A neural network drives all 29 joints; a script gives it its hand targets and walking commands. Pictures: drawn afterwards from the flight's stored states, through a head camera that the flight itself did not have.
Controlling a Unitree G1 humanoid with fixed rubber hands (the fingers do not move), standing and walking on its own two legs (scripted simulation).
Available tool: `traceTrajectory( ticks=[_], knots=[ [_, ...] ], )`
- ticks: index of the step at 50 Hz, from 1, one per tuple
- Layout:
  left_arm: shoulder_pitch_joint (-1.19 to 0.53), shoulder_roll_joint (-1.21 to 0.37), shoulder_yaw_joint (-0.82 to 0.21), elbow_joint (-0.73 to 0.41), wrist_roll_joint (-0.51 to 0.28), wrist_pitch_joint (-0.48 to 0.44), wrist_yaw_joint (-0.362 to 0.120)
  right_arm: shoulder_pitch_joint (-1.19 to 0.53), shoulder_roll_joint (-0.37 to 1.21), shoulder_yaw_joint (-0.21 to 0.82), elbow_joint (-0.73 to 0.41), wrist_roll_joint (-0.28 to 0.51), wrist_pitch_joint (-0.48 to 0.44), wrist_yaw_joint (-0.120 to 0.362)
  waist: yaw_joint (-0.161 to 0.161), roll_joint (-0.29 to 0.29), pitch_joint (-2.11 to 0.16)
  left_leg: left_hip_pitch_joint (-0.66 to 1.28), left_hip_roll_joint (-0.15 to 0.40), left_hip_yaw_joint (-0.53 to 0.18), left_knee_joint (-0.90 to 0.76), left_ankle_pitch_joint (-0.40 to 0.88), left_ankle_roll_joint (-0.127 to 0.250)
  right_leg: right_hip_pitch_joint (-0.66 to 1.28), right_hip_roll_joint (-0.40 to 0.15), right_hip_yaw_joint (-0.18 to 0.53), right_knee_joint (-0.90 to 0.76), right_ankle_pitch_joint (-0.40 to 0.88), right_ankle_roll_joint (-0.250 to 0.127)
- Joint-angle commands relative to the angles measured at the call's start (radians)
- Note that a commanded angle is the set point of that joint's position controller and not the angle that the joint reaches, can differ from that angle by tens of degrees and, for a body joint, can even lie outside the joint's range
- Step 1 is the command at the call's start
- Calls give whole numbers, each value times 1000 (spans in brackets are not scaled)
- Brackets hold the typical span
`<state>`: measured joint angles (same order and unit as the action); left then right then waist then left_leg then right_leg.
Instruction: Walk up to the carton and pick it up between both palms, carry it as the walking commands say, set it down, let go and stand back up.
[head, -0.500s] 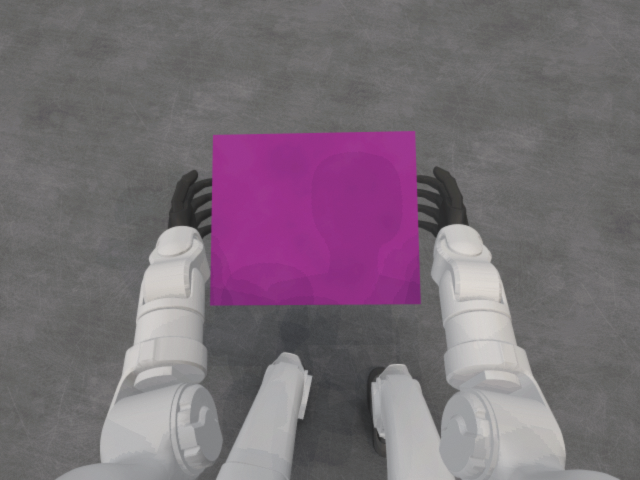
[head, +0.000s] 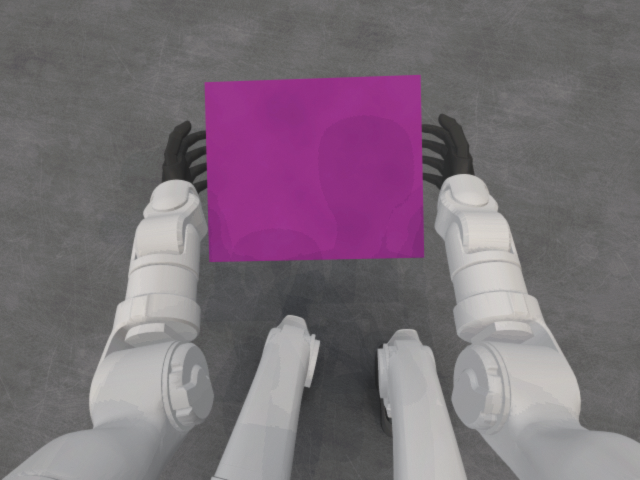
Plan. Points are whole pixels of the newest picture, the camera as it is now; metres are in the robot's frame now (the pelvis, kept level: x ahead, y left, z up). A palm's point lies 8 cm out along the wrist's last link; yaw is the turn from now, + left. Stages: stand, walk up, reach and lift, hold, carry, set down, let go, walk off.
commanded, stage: set down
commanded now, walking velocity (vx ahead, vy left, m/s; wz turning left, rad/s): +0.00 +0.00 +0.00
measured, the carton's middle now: (317, 181) +0.47 +0.08 -0.15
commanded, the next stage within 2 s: none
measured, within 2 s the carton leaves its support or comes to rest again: neither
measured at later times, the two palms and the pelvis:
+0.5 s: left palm (197, 192) +0.44 +0.25 -0.16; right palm (424, 184) +0.49 -0.08 -0.16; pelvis -0.02 +0.02 -0.07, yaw +0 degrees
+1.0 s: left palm (219, 209) +0.45 +0.27 -0.30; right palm (399, 197) +0.50 -0.06 -0.29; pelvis -0.05 +0.01 -0.14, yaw +0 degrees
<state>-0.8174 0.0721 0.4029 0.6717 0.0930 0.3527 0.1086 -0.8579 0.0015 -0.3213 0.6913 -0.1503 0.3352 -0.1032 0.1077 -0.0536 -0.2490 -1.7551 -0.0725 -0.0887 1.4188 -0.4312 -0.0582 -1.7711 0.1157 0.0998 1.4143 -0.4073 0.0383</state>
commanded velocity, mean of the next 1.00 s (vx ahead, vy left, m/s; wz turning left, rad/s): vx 0.00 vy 0.00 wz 0.00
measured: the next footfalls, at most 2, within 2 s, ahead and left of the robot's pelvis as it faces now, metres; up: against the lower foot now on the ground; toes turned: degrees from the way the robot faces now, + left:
none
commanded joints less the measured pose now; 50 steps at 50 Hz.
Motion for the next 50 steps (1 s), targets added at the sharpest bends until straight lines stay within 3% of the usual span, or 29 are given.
traceTrajectory(
  ticks=[1,2,3,7,9,10,11,12,14,15,17,18,25,26,28,29,30,32,33,34,36,37,40,42,43,45,47,48,50],
  knots=[
    [-713,-875,-523,-163,-170,-49,-434,-677,990,526,-115,174,-54,271,74,-41,-1177,471,-52,177,-62,323,38,676,40,-114,-58,212,-13],
    [-742,-838,-496,-109,-171,-49,-431,-694,995,514,-58,176,-43,272,94,-69,-1103,446,-47,177,-62,275,45,594,43,-126,-38,169,-3],
    [-746,-839,-522,-132,-165,-46,-430,-632,980,501,-16,174,-46,272,105,-15,-1058,406,-44,168,-62,305,39,572,37,-101,-38,212,-15],
    [-714,-835,-442,-44,-160,-35,-444,-725,958,471,-36,153,-40,249,85,-117,-1060,301,-48,168,-22,230,47,596,33,-116,-16,128,-5],
    [-753,-893,-485,-84,-172,-34,-428,-799,895,469,-117,160,-60,253,84,-2,-1121,407,-49,159,-11,277,30,520,45,-129,34,151,-29],
    [-796,-836,-485,-122,-190,-41,-430,-795,918,476,-87,165,-53,251,45,-76,-1117,365,-45,156,8,293,28,522,43,-145,43,177,-19],
    [-825,-843,-471,-85,-173,-40,-426,-807,882,447,-84,171,-60,252,72,-16,-1093,394,-46,179,8,239,28,475,41,-141,32,105,-21],
    [-838,-807,-482,-134,-187,-45,-420,-748,947,459,-45,145,-49,254,68,-71,-1144,386,-48,170,13,294,20,509,44,-145,55,163,-20],
    [-921,-813,-510,-171,-211,-48,-407,-744,928,418,15,153,-45,251,35,-39,-1131,379,-43,166,30,223,21,477,44,-157,82,93,-30],
    [-866,-818,-512,-137,-190,-40,-403,-803,885,439,-71,166,-64,253,78,16,-1158,430,-44,170,35,246,15,433,43,-158,89,97,-26],
    [-851,-875,-522,-110,-203,-38,-389,-842,876,435,-77,190,-69,255,41,15,-1178,465,-45,158,50,300,18,390,47,-176,100,127,-27],
    [-885,-843,-504,-128,-199,-42,-388,-855,879,432,-55,176,-65,249,72,30,-1160,422,-43,168,69,306,11,386,41,-159,119,125,-32],
    [-876,-835,-468,-101,-173,-35,-359,-892,805,396,-15,144,-60,265,44,3,-1090,407,-38,137,90,260,11,250,39,-200,170,72,-28],
    [-939,-786,-490,-131,-164,-41,-364,-904,866,420,1,171,-51,267,89,-9,-1104,356,-36,163,103,251,14,270,41,-172,173,81,-27],
    [-980,-796,-524,-167,-200,-46,-359,-892,836,429,-20,178,-48,270,41,16,-1178,424,-34,169,128,281,10,269,42,-183,187,98,-30],
    [-907,-848,-529,-120,-188,-38,-352,-946,859,454,-85,229,-64,270,113,58,-1242,496,-38,166,143,319,15,255,42,-185,205,96,-24],
    [-981,-835,-538,-165,-217,-41,-343,-946,787,437,-85,203,-67,273,38,57,-1250,493,-36,157,143,330,1,229,46,-212,215,116,-24],
    [-1002,-810,-538,-162,-209,-43,-344,-1006,817,457,-85,241,-59,279,89,50,-1267,457,-35,165,149,274,15,259,43,-197,236,76,-29],
    [-1062,-797,-546,-199,-234,-45,-342,-937,802,417,-6,195,-44,277,20,53,-1223,468,-31,146,163,279,10,179,38,-207,252,84,-33],
    [-1073,-797,-555,-236,-224,-49,-337,-969,826,445,-74,189,-51,277,56,42,-1342,493,-37,148,189,302,12,245,40,-197,273,104,-39],
    [-1100,-776,-577,-265,-254,-61,-333,-1032,831,496,-129,220,-47,264,50,-41,-1453,483,-37,155,212,308,17,330,32,-210,296,130,-21],
    [-1063,-802,-600,-204,-253,-43,-339,-1090,793,520,-192,251,-53,260,65,27,-1433,459,-33,153,211,318,18,326,37,-200,313,149,-31],
    [-1168,-736,-614,-298,-284,-59,-337,-1132,850,578,-232,270,-33,246,72,-60,-1690,481,-33,179,264,347,31,519,36,-201,352,190,-25],
    [-1198,-683,-646,-353,-294,-48,-324,-1175,792,628,-294,302,-14,234,91,-21,-1860,606,-24,192,310,390,21,602,38,-197,388,214,-26],
    [-1285,-692,-634,-401,-295,-48,-319,-1183,749,575,-240,298,-4,240,60,-10,-1822,610,-14,180,286,317,24,560,48,-212,403,151,-34],
    [-1284,-654,-699,-401,-316,-22,-306,-1233,756,694,-309,369,10,230,116,63,-2015,784,-9,174,329,472,8,652,47,-201,442,212,-51],
    [-1282,-628,-710,-380,-325,2,-302,-1284,695,699,-339,368,16,220,103,66,-1853,747,-9,175,342,450,4,565,40,-199,427,183,-33],
    [-1353,-638,-725,-453,-346,-7,-295,-1318,666,693,-354,363,12,218,63,55,-1847,781,-7,161,347,459,6,533,40,-218,432,178,-34],
    [-1371,-704,-752,-497,-378,-2,-280,-1274,686,680,-325,392,3,219,35,126,-1829,827,-4,157,346,493,-6,451,42,-220,431,172,-53]
  ],
)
